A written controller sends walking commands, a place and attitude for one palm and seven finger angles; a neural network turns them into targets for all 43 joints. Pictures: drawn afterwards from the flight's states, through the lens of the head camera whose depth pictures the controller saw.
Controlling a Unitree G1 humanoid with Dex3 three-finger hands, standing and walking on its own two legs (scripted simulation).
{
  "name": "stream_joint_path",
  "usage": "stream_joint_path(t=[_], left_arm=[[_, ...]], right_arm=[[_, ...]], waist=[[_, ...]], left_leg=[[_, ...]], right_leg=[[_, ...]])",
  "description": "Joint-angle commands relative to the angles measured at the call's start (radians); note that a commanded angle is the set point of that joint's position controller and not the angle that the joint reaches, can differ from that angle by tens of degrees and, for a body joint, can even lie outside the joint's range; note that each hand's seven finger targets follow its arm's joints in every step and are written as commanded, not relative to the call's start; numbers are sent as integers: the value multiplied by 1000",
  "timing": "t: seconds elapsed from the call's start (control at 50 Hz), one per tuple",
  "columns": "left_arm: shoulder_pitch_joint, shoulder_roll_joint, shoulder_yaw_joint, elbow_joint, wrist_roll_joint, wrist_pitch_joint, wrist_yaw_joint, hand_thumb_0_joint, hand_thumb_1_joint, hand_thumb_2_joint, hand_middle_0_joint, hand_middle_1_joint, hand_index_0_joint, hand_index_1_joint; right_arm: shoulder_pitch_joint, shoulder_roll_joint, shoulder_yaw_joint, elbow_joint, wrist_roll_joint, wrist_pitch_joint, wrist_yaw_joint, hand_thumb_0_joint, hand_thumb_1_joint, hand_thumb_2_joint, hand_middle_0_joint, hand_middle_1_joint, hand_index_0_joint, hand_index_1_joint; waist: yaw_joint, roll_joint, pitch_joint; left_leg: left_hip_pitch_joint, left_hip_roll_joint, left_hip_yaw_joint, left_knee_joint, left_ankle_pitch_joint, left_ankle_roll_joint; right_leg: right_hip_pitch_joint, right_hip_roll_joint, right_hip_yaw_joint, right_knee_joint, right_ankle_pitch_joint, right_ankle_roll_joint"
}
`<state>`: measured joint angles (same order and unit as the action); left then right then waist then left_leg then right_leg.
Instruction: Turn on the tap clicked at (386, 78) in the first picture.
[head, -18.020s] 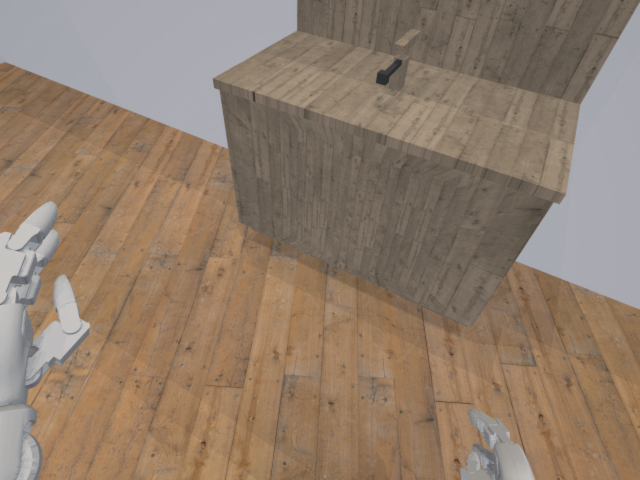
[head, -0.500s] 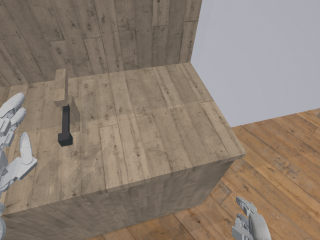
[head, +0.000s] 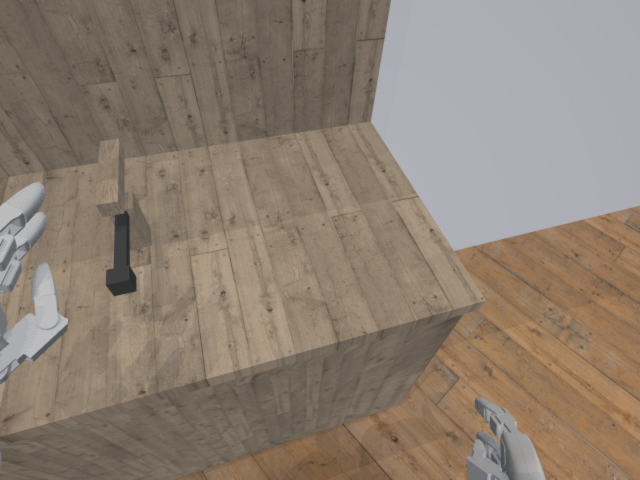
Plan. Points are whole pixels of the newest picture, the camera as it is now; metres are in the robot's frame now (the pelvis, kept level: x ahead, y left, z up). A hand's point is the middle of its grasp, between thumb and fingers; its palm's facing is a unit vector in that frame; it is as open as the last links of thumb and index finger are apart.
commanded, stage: shuffle to correct the standing spot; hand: left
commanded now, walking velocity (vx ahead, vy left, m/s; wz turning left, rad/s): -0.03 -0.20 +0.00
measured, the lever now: (121, 280) +0.34 +0.28 +0.03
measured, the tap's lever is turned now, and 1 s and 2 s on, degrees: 0 0 0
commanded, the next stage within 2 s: come to a stop and stand still in 1.88 s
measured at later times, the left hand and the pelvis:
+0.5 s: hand (66, 320) +0.22 +0.23 +0.17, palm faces +0.28 -0.86 -0.43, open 7.4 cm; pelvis +0.00 +0.00 +0.00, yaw +1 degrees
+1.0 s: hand (72, 332) +0.21 +0.22 +0.17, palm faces +0.27 -0.87 -0.41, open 7.4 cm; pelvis -0.01 -0.01 +0.00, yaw +0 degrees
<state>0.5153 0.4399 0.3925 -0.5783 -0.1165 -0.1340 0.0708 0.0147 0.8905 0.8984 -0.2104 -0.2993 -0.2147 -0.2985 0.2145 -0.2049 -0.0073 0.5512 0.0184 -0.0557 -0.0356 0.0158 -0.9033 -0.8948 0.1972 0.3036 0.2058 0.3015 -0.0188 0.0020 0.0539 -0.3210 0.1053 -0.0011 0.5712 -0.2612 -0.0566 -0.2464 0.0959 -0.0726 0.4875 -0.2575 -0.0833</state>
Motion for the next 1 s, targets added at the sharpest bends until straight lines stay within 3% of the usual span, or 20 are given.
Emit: stream_joint_path(t=[0.0,0.06,0.14,0.28,0.36,0.44,0.5,0.54,0.62,0.64,0.7,0.78,0.84,0.94,0.98], left_arm=[[-56,145,112,-171,2,-55,26,0,900,900,-200,-300,-200,-300],[-67,144,100,-178,2,-51,30,0,900,900,-200,-300,-200,-300],[-84,145,102,-175,9,-55,35,0,900,900,-200,-300,-200,-300],[-70,144,102,-204,7,-62,31,0,900,900,-200,-300,-200,-300],[-26,146,110,-180,-1,-50,27,0,900,900,-200,-300,-200,-300],[-32,145,112,-164,-2,-45,25,0,900,900,-200,-300,-200,-300],[-51,149,107,-182,-4,-48,28,0,900,900,-200,-300,-200,-300],[-47,151,111,-179,-3,-45,31,0,900,900,-200,-300,-200,-300],[-70,149,106,-194,-1,-50,34,0,900,900,-200,-300,-200,-300],[-69,150,108,-190,0,-49,34,0,900,900,-200,-300,-200,-300],[-88,149,102,-209,2,-56,32,0,900,900,-200,-300,-200,-300],[-68,134,92,-190,2,-57,23,0,900,900,-200,-300,-200,-300],[-66,147,110,-171,2,-53,24,0,900,900,-200,-300,-200,-300],[-42,160,122,-196,-6,-55,31,0,900,900,-200,-300,-200,-300],[-33,155,119,-213,-6,-58,32,0,900,900,-200,-300,-200,-300]], right_arm=[[-75,-124,-52,-154,4,-62,-12,0,-900,-900,200,300,200,300],[-88,-117,-47,-152,11,-62,-12,0,-900,-900,200,300,200,300],[-83,-118,-47,-151,3,-64,-11,0,-900,-900,200,300,200,300],[-85,-120,-42,-150,-1,-65,-9,0,-900,-900,200,300,200,300],[-84,-116,-46,-156,7,-62,-6,0,-900,-900,200,300,200,300],[-74,-120,-51,-159,7,-55,-4,0,-900,-900,200,300,200,300],[-84,-121,-49,-159,7,-55,-7,0,-900,-900,200,300,200,300],[-84,-117,-48,-157,7,-53,-8,0,-900,-900,200,300,200,300],[-92,-119,-45,-154,3,-54,-8,0,-900,-900,200,300,200,300],[-88,-119,-48,-154,6,-54,-8,0,-900,-900,200,300,200,300],[-93,-124,-52,-159,6,-56,-7,0,-900,-900,200,300,200,300],[-90,-123,-45,-161,5,-48,-2,0,-900,-900,200,300,200,300],[-85,-121,-52,-164,8,-49,-1,0,-900,-900,200,300,200,300],[-82,-116,-49,-166,9,-54,-2,0,-900,-900,200,300,200,300],[-90,-116,-41,-160,4,-52,-6,0,-900,-900,200,300,200,300]], waist=[[7,56,-145],[3,48,-125],[6,55,-122],[9,109,-171],[8,89,-181],[5,34,-177],[5,52,-167],[6,29,-166],[7,72,-146],[9,58,-151],[10,106,-146],[9,83,-153],[10,51,-146],[6,11,-153],[5,36,-150]], left_leg=[[85,52,-78,-65,96,86],[100,34,-69,-66,30,85],[83,42,-75,-77,11,90],[110,73,-101,-100,220,95],[134,66,-83,-73,266,86],[117,42,-59,-31,193,77],[118,40,-68,-42,178,79],[117,39,-64,-36,158,82],[103,55,-80,-57,155,89],[105,53,-79,-51,159,86],[100,73,-93,-66,173,87],[95,82,-85,-58,172,88],[70,56,-64,-30,76,81],[98,24,-48,-3,18,77],[106,41,-67,-43,46,87]], right_leg=[[4,-162,142,-106,164,34],[-31,-174,157,-124,122,19],[-26,-169,159,-129,100,30],[50,-141,104,-88,214,44],[61,-156,108,-97,276,38],[44,-180,136,-109,267,26],[24,-181,135,-102,242,21],[21,-186,143,-112,230,28],[12,-173,138,-111,202,35],[19,-175,141,-110,210,35],[9,-160,137,-90,201,34],[12,-149,128,-84,206,40],[0,-174,168,-111,170,29],[-46,-206,200,-130,122,10],[-48,-184,167,-113,117,15]])
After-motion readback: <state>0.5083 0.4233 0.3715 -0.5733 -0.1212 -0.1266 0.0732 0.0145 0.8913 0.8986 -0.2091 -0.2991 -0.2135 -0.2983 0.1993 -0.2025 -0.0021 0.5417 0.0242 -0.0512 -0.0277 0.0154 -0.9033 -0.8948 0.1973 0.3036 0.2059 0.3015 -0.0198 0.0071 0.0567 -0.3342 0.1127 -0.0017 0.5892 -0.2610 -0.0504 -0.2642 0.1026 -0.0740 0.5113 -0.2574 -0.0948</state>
